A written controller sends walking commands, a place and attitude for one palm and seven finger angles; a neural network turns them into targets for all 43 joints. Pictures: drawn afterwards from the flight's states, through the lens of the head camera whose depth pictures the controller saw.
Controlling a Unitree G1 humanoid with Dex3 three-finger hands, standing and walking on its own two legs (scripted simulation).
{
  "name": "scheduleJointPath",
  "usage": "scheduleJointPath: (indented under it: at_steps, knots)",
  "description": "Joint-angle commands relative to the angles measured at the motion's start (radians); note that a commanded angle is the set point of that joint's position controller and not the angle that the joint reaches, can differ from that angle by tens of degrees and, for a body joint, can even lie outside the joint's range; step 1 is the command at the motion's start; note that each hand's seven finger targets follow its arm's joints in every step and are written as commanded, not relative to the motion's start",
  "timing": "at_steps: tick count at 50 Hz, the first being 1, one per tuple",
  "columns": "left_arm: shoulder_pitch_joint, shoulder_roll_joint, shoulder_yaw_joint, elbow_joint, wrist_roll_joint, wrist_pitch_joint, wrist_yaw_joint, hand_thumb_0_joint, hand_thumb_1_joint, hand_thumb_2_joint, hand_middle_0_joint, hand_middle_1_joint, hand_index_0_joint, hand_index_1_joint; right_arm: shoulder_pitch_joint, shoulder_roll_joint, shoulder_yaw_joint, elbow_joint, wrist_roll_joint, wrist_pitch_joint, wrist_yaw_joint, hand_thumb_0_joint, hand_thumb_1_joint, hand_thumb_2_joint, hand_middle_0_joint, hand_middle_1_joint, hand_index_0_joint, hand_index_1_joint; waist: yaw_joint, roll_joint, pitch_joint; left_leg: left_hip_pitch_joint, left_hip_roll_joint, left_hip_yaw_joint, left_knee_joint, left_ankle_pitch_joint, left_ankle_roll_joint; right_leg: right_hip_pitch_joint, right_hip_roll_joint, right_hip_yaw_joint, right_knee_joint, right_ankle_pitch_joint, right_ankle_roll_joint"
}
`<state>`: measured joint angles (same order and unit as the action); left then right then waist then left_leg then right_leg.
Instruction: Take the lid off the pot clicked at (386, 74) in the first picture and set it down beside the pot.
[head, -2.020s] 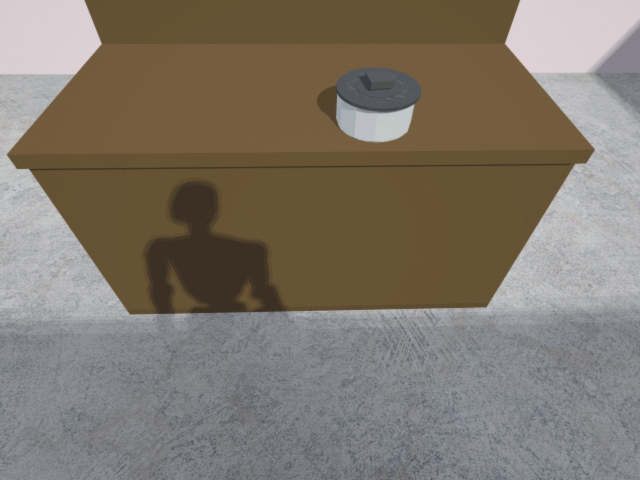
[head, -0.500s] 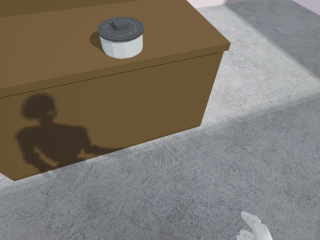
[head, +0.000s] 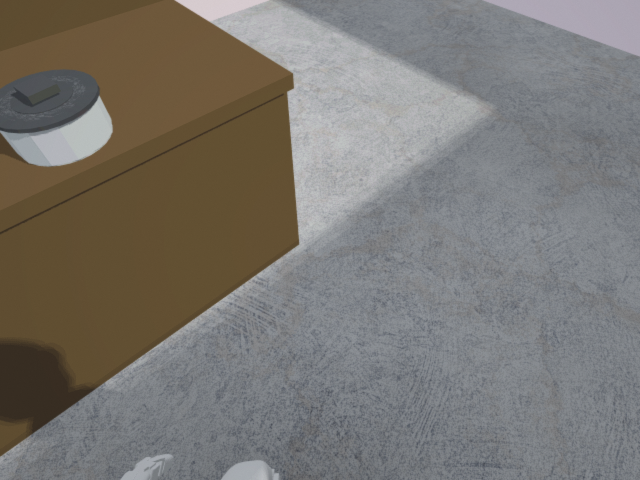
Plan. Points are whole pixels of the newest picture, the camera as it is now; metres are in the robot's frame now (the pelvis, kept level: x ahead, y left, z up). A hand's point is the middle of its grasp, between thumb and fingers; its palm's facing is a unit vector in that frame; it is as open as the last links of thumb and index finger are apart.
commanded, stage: walk to a spot facing it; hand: left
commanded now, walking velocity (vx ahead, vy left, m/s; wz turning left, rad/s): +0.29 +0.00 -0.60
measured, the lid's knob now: (37, 88) +0.72 +0.55 +0.08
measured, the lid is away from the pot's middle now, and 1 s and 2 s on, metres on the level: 0.00 0.00 0.00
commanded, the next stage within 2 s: turn to face it in 0.48 s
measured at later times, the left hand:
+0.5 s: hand (282, 352) +0.33 +0.08 -0.16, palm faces -0.43 -0.89 -0.16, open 7.3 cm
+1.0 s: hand (304, 326) +0.39 +0.05 -0.18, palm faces -0.18 -0.97 -0.14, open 7.3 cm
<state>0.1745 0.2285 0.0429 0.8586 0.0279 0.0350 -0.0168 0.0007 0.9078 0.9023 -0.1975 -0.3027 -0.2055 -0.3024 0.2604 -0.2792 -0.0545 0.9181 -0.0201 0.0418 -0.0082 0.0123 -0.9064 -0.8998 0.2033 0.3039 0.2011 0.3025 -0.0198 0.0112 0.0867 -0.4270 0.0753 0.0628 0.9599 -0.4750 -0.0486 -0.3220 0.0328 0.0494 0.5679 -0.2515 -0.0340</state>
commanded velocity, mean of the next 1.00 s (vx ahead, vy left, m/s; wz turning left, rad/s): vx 0.15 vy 0.00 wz -0.06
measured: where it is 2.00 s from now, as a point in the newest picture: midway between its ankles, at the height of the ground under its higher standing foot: (389, 463)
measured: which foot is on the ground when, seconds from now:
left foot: up 0.00-0.10, down 0.12-0.56, up 0.58-0.94, down 0.96-1.00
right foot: down 0.00-0.12, up 0.14-0.54, down 0.56-0.96, up 0.98-1.00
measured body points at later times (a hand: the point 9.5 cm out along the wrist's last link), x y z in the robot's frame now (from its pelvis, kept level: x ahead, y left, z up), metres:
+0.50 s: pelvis +0.14 -0.04 +0.00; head +0.18 -0.05 +0.44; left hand +0.35 +0.13 -0.14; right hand -0.03 -0.21 -0.14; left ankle +0.04 +0.13 -0.73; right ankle +0.22 -0.19 -0.70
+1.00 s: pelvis +0.26 -0.10 -0.01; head +0.27 -0.07 +0.44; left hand +0.39 +0.10 -0.17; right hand +0.25 -0.35 -0.14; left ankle +0.33 -0.05 -0.73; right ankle +0.24 -0.20 -0.73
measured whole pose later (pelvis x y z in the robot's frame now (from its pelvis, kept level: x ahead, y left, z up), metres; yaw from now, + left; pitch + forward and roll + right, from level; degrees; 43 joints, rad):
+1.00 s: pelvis +0.26 -0.10 -0.01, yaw -13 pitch -2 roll -3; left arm 0.20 0.19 0.05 0.95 0.02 0.02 0.02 -0.01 0.92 0.90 -0.20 -0.30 -0.21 -0.30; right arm 0.27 -0.15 -0.04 0.97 -0.02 0.02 -0.01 0.01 -0.93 -0.90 0.20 0.30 0.20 0.30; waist -0.02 -0.04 0.02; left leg -0.37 0.04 0.12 0.67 -0.28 0.06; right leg -0.27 -0.04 -0.24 0.67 -0.40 -0.01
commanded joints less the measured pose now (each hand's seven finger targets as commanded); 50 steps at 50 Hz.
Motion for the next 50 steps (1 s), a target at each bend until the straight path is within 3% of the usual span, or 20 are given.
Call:
scheduleJointPath:
  at_steps: [1,4,5,6,7,8,12,22,24,26,27,28,29,31,34,46,47,48,49,50]
  knots:
    - [0.008,0.229,0.068,-0.063,-0.002,-0.029,0.009,0.0,0.9,0.9,-0.2,-0.3,-0.2,-0.3,0.008,-0.039,-0.015,-0.109,0.001,-0.059,0.012,0.0,-0.9,-0.9,0.2,0.3,0.2,0.3,0.024,-0.182,-0.082,0.078,-0.034,0.012,-0.177,0.022,0.014,-0.036,-0.225,0.339,-0.317,-0.311,-0.171]
    - [-0.029,0.195,0.062,-0.068,-0.011,-0.026,0.001,0.0,0.9,0.9,-0.2,-0.3,-0.2,-0.3,0.151,-0.036,-0.014,-0.073,0.003,-0.082,0.001,0.0,-0.9,-0.9,0.2,0.3,0.2,0.3,-0.049,-0.123,-0.104,0.35,-0.056,0.023,-0.46,0.114,0.022,-0.171,-0.135,0.291,-0.188,-0.334,-0.112]
    - [-0.037,0.132,0.052,-0.09,-0.013,-0.022,-0.008,0.0,0.9,0.9,-0.2,-0.3,-0.2,-0.3,0.221,-0.091,-0.026,-0.053,-0.005,-0.09,-0.012,0.0,-0.9,-0.9,0.2,0.3,0.2,0.3,-0.077,0.042,-0.098,0.49,0.055,-0.134,-0.61,-0.066,0.059,-0.328,-0.039,0.216,-0.002,-0.35,-0.06]
    - [-0.074,0.064,0.038,-0.131,-0.022,-0.027,-0.02,0.0,0.9,0.9,-0.2,-0.3,-0.2,-0.3,0.294,-0.198,-0.043,-0.049,-0.02,-0.099,-0.021,0.0,-0.9,-0.9,0.2,0.3,0.2,0.3,-0.112,0.34,-0.072,0.526,0.354,-0.538,-0.824,-0.345,0.159,-0.507,0.072,0.034,0.323,-0.343,0.003]
    - [-0.132,0.097,0.05,-0.162,-0.007,-0.043,-0.029,0.0,0.9,0.9,-0.2,-0.3,-0.2,-0.3,0.276,-0.202,-0.035,-0.053,-0.016,-0.103,-0.026,0.0,-0.9,-0.9,0.2,0.3,0.2,0.3,-0.097,0.184,0.008,0.4,0.446,-0.652,-0.888,-0.39,0.241,-0.529,-0.034,0.034,0.454,-0.266,0.013]
    - [-0.121,0.108,0.06,-0.137,0.003,-0.046,-0.037,0.0,0.9,0.9,-0.2,-0.3,-0.2,-0.3,0.207,-0.154,-0.025,-0.065,-0.016,-0.103,-0.014,0.0,-0.9,-0.9,0.2,0.3,0.2,0.3,-0.056,0.074,0.047,0.299,0.401,-0.555,-0.89,-0.361,0.231,-0.49,-0.062,0.026,0.546,-0.185,0.015]
    - [-0.04,0.049,0.044,-0.069,0.005,-0.028,-0.059,0.0,0.9,0.9,-0.2,-0.3,-0.2,-0.3,0.156,-0.057,0.01,-0.04,0.001,-0.13,-0.02,0.0,-0.9,-0.9,0.2,0.3,0.2,0.3,0.004,0.115,0.012,0.345,0.236,-0.119,-0.803,0.142,0.154,-0.472,-0.114,-0.035,0.616,0.044,0.05]
    - [-0.234,-0.005,0.015,-0.097,-0.002,-0.034,-0.062,0.0,0.9,0.9,-0.2,-0.3,-0.2,-0.3,0.28,-0.049,-0.003,0.051,-0.011,-0.129,-0.018,0.0,-0.9,-0.9,0.2,0.3,0.2,0.3,-0.057,0.144,0.036,0.436,0.268,0.16,-0.693,0.606,0.144,-0.337,-0.104,-0.18,0.157,0.057,0.018]
    - [-0.153,0.028,0.022,-0.073,-0.002,-0.044,-0.055,0.0,0.9,0.9,-0.2,-0.3,-0.2,-0.3,0.262,-0.077,-0.018,0.052,-0.009,-0.126,-0.015,0.0,-0.9,-0.9,0.2,0.3,0.2,0.3,-0.015,0.128,-0.031,0.452,0.271,0.201,-0.539,0.855,0.125,-0.168,-0.05,-0.217,0.081,0.005,-0.017]
    - [0.15,0.116,0.053,0.017,0.0,-0.07,-0.042,0.0,0.9,0.9,-0.2,-0.3,-0.2,-0.3,0.22,-0.095,-0.021,0.036,0.004,-0.123,-0.006,0.0,-0.9,-0.9,0.2,0.3,0.2,0.3,0.133,0.045,-0.225,0.249,0.23,0.246,-0.125,0.847,0.057,0.354,-0.01,-0.219,-0.013,0.095,-0.065]
    - [0.27,0.253,0.089,0.044,-0.005,-0.083,-0.023,0.0,0.9,0.9,-0.2,-0.3,-0.2,-0.3,0.267,-0.021,-0.007,0.007,0.024,-0.121,0.004,0.0,-0.9,-0.9,0.2,0.3,0.2,0.3,0.16,-0.191,-0.389,-0.121,0.098,0.233,0.23,0.079,0.0,0.711,-0.326,0.225,-0.054,0.165,-0.179]
    - [0.326,0.318,0.102,0.063,-0.034,-0.07,-0.01,0.0,0.9,0.9,-0.2,-0.3,-0.2,-0.3,0.171,-0.012,-0.005,-0.034,0.025,-0.112,-0.01,0.0,-0.9,-0.9,0.2,0.3,0.2,0.3,0.163,-0.225,-0.404,-0.267,0.032,0.086,0.482,-0.181,-0.006,0.683,-0.489,0.522,-0.183,0.334,-0.247]
    - [0.261,0.277,0.096,0.045,-0.032,-0.061,0.003,0.0,0.9,0.9,-0.2,-0.3,-0.2,-0.3,0.139,-0.02,-0.012,-0.037,0.02,-0.111,-0.018,0.0,-0.9,-0.9,0.2,0.3,0.2,0.3,0.14,-0.115,-0.311,-0.261,0.066,-0.011,0.503,-0.062,0.014,0.507,-0.455,0.425,-0.216,0.271,-0.234]
    - [0.08,0.16,0.059,0.006,-0.023,-0.066,0.021,0.0,0.9,0.9,-0.2,-0.3,-0.2,-0.3,0.133,-0.005,-0.007,0.01,0.004,-0.088,-0.018,0.0,-0.9,-0.9,0.2,0.3,0.2,0.3,0.051,-0.118,-0.176,-0.165,0.119,-0.05,0.426,0.075,0.017,0.191,-0.392,0.245,-0.282,0.149,-0.18]
    - [-0.009,0.082,0.033,0.018,-0.004,-0.078,0.04,0.0,0.9,0.9,-0.2,-0.3,-0.2,-0.3,0.249,0.057,0.008,0.089,-0.005,-0.053,-0.019,0.0,-0.9,-0.9,0.2,0.3,0.2,0.3,-0.043,-0.094,-0.174,-0.021,0.093,-0.028,0.218,0.104,0.012,0.048,-0.31,0.021,-0.275,0.334,-0.146]
    - [0.05,0.082,0.042,0.056,-0.015,-0.036,0.047,0.0,0.9,0.9,-0.2,-0.3,-0.2,-0.3,0.089,0.061,-0.001,0.032,0.0,-0.031,0.005,0.0,-0.9,-0.9,0.2,0.3,0.2,0.3,-0.002,-0.049,-0.031,0.159,0.019,0.034,-0.368,0.233,0.034,0.005,-0.338,-0.131,-0.172,0.03,-0.066]
    - [0.067,0.064,0.044,0.048,-0.016,-0.027,0.044,0.0,0.9,0.9,-0.2,-0.3,-0.2,-0.3,0.105,0.019,-0.011,0.026,-0.002,-0.033,0.007,0.0,-0.9,-0.9,0.2,0.3,0.2,0.3,-0.006,0.068,-0.035,0.186,0.081,-0.089,-0.471,0.321,0.075,-0.043,-0.274,-0.183,-0.06,-0.051,-0.016]
    - [0.094,0.026,0.044,0.028,-0.021,-0.022,0.041,0.0,0.9,0.9,-0.2,-0.3,-0.2,-0.3,0.116,-0.063,-0.028,0.007,-0.01,-0.034,0.003,0.0,-0.9,-0.9,0.2,0.3,0.2,0.3,-0.008,0.25,-0.029,0.221,0.247,-0.346,-0.588,0.445,0.174,-0.151,-0.162,-0.24,0.103,-0.204,0.055]
    - [0.046,0.034,0.034,-0.003,-0.018,-0.024,0.038,0.0,0.9,0.9,-0.2,-0.3,-0.2,-0.3,0.14,-0.097,-0.035,0.003,-0.013,-0.035,-0.005,0.0,-0.9,-0.9,0.2,0.3,0.2,0.3,-0.035,0.29,-0.05,0.257,0.34,-0.536,-0.683,0.498,0.277,-0.236,-0.09,-0.193,0.338,-0.376,0.082]
    - [0.0,0.045,0.043,-0.006,-0.006,-0.024,0.04,0.0,0.9,0.9,-0.2,-0.3,-0.2,-0.3,0.153,-0.095,-0.038,0.012,-0.013,-0.04,-0.016,0.0,-0.9,-0.9,0.2,0.3,0.2,0.3,-0.051,0.211,-0.089,0.256,0.321,-0.544,-0.695,0.452,0.296,-0.264,-0.092,-0.103,0.514,-0.353,0.075]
